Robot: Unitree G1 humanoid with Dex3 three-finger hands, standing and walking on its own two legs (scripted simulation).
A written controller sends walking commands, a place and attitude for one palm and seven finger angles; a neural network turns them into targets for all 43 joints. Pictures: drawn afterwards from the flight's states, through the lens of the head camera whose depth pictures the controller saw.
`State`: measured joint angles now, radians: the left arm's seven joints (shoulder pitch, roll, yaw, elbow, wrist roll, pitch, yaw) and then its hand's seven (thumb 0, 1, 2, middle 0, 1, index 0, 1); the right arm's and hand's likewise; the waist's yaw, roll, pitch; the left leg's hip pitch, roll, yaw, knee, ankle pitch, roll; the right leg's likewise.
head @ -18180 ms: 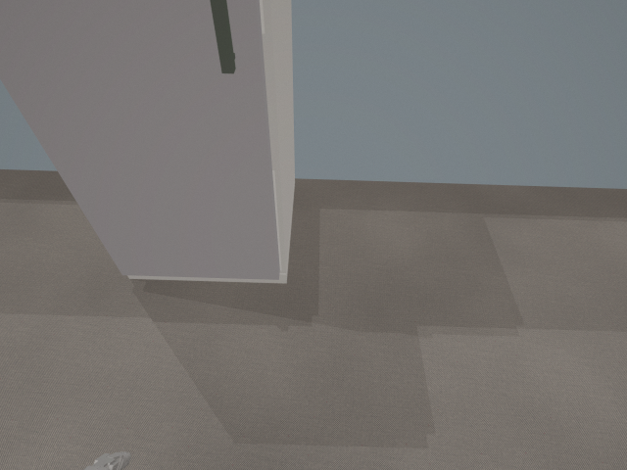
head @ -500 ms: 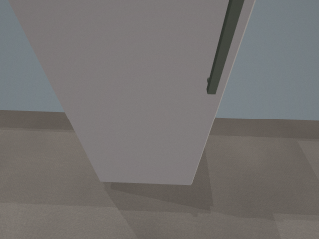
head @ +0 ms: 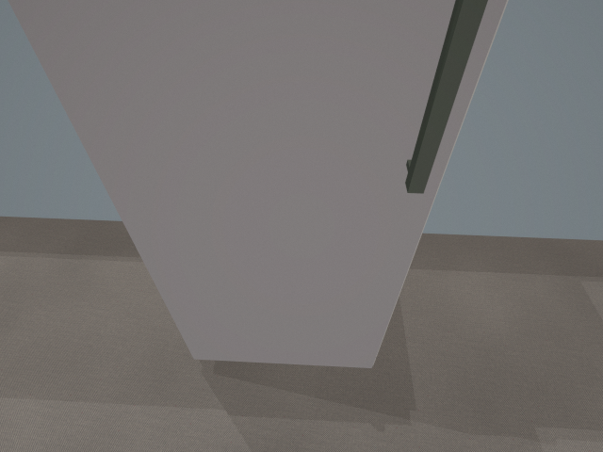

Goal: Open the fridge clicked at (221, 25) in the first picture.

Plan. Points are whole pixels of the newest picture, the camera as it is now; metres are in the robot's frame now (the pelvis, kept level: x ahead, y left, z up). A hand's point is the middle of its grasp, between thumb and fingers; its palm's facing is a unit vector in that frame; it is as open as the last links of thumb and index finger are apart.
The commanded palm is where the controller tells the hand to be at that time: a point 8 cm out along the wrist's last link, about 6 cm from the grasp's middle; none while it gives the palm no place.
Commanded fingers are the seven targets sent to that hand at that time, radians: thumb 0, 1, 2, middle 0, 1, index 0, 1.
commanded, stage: come to a stop and stand still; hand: right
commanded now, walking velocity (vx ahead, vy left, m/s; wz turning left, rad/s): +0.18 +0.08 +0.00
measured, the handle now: (438, 88) +0.48 -0.14 +0.27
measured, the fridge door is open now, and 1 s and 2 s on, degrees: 0 0 0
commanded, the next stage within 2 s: look again from close up in 1.60 s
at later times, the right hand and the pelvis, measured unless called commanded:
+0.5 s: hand out of the picture +0.07 -0.19 -0.18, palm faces +0.07 +0.97 -0.22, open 7.4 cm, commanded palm none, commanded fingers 0.00 -0.90 -0.90 0.20 0.30 0.20 0.30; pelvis +0.03 -0.01 -0.01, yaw -3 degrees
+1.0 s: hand out of the picture +0.00 -0.19 -0.16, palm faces +0.02 +0.97 -0.24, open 7.3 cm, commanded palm none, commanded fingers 0.00 -0.90 -0.90 0.20 0.30 0.20 0.30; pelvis +0.00 -0.01 +0.00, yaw -1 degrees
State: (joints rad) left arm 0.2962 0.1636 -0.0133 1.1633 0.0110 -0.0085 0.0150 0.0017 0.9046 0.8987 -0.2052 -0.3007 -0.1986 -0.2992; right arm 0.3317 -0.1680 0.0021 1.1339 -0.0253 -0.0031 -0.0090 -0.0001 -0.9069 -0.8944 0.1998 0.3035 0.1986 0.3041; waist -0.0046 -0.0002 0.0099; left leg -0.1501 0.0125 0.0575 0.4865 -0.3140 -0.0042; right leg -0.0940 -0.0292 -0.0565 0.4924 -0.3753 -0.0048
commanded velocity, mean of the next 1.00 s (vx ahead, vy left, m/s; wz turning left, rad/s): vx -0.05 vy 0.01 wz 0.00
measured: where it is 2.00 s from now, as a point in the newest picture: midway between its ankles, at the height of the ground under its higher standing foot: outside the picture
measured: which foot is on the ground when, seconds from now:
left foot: down 0.00-0.14, up 0.16-0.30, down 0.32-1.00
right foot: down 0.00-1.00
